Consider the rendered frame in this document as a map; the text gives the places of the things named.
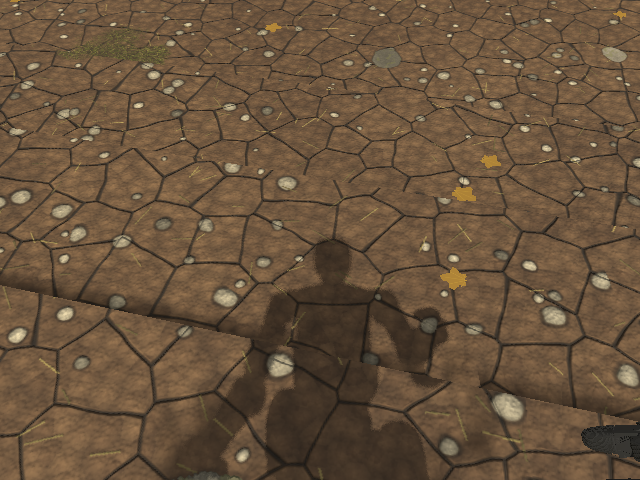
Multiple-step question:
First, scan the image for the robot right hand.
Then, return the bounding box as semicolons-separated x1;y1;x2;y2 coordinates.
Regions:
581;422;640;480

